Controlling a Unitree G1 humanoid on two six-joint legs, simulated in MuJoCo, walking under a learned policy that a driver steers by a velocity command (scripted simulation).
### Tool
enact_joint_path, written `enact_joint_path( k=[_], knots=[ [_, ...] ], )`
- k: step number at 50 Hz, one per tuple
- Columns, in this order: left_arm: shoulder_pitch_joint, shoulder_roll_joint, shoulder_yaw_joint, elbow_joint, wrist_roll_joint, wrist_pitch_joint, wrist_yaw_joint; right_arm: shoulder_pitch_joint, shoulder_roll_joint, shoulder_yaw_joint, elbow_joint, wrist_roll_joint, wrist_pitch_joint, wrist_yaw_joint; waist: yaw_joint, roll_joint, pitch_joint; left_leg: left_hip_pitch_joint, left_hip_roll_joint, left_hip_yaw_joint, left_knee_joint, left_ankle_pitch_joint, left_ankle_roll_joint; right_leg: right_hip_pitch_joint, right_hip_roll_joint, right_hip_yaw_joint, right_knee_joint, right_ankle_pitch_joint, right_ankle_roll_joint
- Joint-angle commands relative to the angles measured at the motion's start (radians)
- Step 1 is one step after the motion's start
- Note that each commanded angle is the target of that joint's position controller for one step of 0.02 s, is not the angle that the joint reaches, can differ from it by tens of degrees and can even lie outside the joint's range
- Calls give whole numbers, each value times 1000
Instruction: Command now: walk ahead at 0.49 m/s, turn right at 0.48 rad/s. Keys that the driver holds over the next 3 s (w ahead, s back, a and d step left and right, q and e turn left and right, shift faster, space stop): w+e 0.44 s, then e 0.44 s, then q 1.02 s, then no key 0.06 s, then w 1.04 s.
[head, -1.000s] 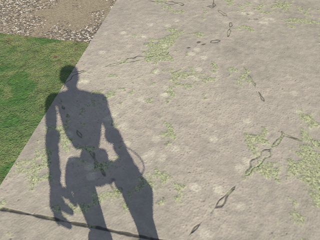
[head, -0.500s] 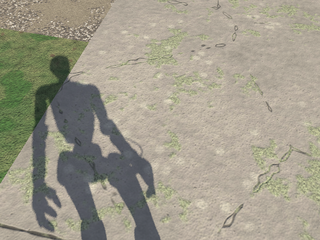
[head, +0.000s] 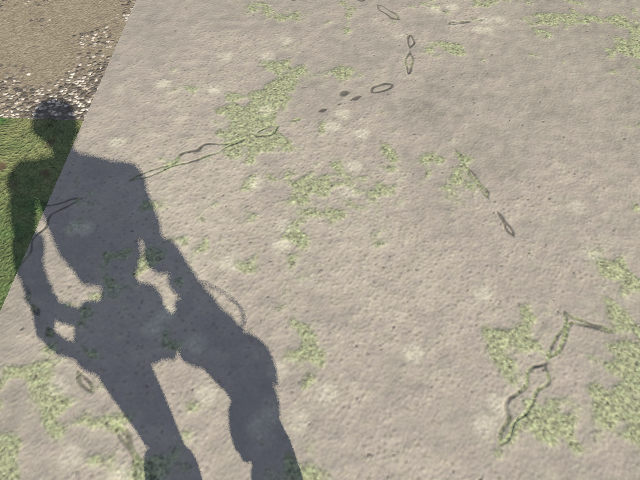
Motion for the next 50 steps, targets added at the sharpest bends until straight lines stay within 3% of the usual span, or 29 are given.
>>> enact_joint_path(
  k=[1, 2, 3, 5, 7, 12, 18, 20, 21, 22, 23, 24, 25, 26, 27, 28, 29, 31, 33, 37, 41, 45, 47, 48, 49, 50],
  knots=[
    [125, 107, 25, -4, -9, -3, 12, -66, -123, -26, -129, -6, -32, 5, 9, 71, -67, -432, 79, -109, 89, 105, 3, 350, -362, 567, -374, 97, -170],
    [120, 85, 15, -2, -14, -11, 19, -52, -109, -25, -135, -22, -12, 5, -25, 64, -62, -369, 92, -113, 37, 99, -15, 274, -318, 497, -378, 187, -149],
    [131, 87, 12, -1, -17, -20, 23, -40, -94, -24, -137, -31, 8, 8, -39, 46, -67, -335, 96, -111, -8, 88, -30, 241, -297, 455, -379, 245, -141],
    [171, 118, 16, 4, -23, -35, 25, -64, -84, -22, -157, -38, 36, 13, -46, 18, -58, -340, 101, -88, -91, 92, -58, 211, -262, 402, -385, 308, -135],
    [208, 142, 20, -1, -25, -36, 25, -157, -95, -22, -198, -39, 49, 17, -25, -10, -35, -394, 105, -66, -182, 167, -84, 207, -240, 388, -405, 297, -116],
    [321, 146, 19, -10, -25, -25, 22, -369, -116, -21, -285, -30, 57, 27, 58, -58, -30, -502, 79, -56, -393, 354, -101, 334, -219, 407, -381, 366, -40],
    [386, 165, 21, -32, -8, -17, 34, -532, -123, -5, -372, -19, 43, 37, 107, -89, -23, -514, 19, -54, -573, 340, -82, 480, -235, 462, -295, 484, -52],
    [360, 182, 26, -48, -5, -18, 42, -508, -141, -6, -385, -13, 32, 36, 80, -103, -27, -418, 5, -68, -655, 320, -62, 479, -247, 486, -257, 524, -32],
    [320, 195, 29, -62, -5, -19, 44, -448, -156, -10, -374, -11, 27, 31, 42, -110, -41, -304, -12, -67, -702, 291, -47, 440, -241, 480, -223, 576, -8],
    [286, 211, 33, -75, -5, -23, 41, -350, -182, -21, -347, -8, 21, 22, -2, -110, -83, -150, -41, -58, -725, 256, -30, 400, -223, 473, -142, 683, 16],
    [261, 217, 35, -81, -14, -29, 31, -208, -212, -33, -309, -11, 9, 9, -70, -72, -151, 34, -37, -55, -793, 326, -6, 364, -166, 433, 34, 738, 47],
    [251, 175, 26, -108, -32, -38, 23, -55, -262, -45, -294, -36, -6, -9, -127, -29, -276, 287, 122, -185, -787, 336, 31, 220, -108, 407, 275, 520, 72],
    [374, 53, 2, -140, -85, -29, 35, -8, -363, -66, -308, -65, 0, -14, -73, 219, -445, 584, 474, -573, -759, 647, 151, -78, 49, 262, 617, -297, 114],
    [411, 161, 17, -132, -44, -14, 49, -41, -317, -66, -316, -33, 18, -5, -35, 186, -483, 505, 498, -731, -786, 745, 207, -132, -1, 245, 751, -393, 108],
    [356, 175, 25, -118, -23, 2, 50, -116, -220, -42, -331, -22, 23, -3, -11, 75, -333, 357, 447, -565, -798, 787, 193, -147, -49, 234, 769, -313, 119],
    [291, 160, 23, -125, -11, 10, 42, -152, -153, -21, -327, -19, 22, -2, -10, 13, -218, 242, 381, -400, -818, 858, 163, -157, -78, 214, 726, -269, 133],
    [260, 147, 24, -133, -4, 21, 32, -154, -134, -12, -320, -19, 21, -4, -4, 42, -176, 182, 329, -296, -845, 871, 129, -154, -104, 208, 682, -246, 142],
    [260, 122, 22, -142, 8, 53, 9, -140, -152, -14, -299, -11, 17, -7, 19, 117, -140, 87, 281, -185, -890, 900, 117, -114, -109, 186, 646, -218, 159],
    [246, 116, 21, -163, 3, 69, -5, -131, -174, -20, -295, -8, 9, -4, 35, 118, -162, 70, 285, -133, -905, 948, 136, -111, -100, 173, 629, -188, 164],
    [128, 105, 7, -227, 8, 88, -22, -141, -195, -28, -296, -9, 23, -9, 33, 123, -136, 37, 289, -30, -937, 842, 142, -147, -135, 139, 482, -75, 172],
    [38, 95, -10, -275, 4, 91, -38, -140, -224, -39, -299, -8, 40, -7, 11, 138, -127, -16, 274, 67, -920, 698, 114, -12, -144, 84, 250, 17, 158],
    [-27, 117, -7, -322, 4, 88, -35, -78, -265, -57, -290, -8, 69, -2, -37, 144, -118, 40, 315, 47, -846, 595, 96, 41, -122, 62, 101, -112, 137],
    [26, 105, -10, -311, 12, 67, -24, -70, -263, -56, -277, -1, 90, -4, -10, 105, -127, 24, 286, 50, -737, 497, 63, 166, -95, 71, -108, -44, 113],
    [68, 133, -7, -295, 25, 50, -11, -17, -219, -42, -265, -8, 98, 1, -4, -13, -167, -29, 237, 85, -625, 371, 15, 296, -159, 162, -226, 104, 103],
    [96, 193, -9, -315, 36, 33, 4, 34, -98, -6, -301, -21, 105, 10, -27, -259, -238, -179, 160, 138, -419, -147, -49, 451, -483, 481, -235, 549, 60],
    [96, 182, -15, -309, -5, 34, 23, -1, -103, 1, -296, 5, 131, 7, 20, -265, -274, -171, 56, 36, -366, -278, -63, 353, -543, 500, -250, 641, -101]
  ],
)
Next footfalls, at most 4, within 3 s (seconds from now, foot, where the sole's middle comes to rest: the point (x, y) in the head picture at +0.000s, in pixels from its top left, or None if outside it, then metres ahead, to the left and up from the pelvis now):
0.48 left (294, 463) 0.48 0.09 -0.75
0.96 right None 0.42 -0.14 -0.75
1.40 left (301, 478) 0.45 0.07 -0.75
1.96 right None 0.42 -0.11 -0.75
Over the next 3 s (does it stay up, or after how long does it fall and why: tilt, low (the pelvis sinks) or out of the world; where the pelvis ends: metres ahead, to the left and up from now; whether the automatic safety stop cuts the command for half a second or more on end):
stays up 0.76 0.00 0.01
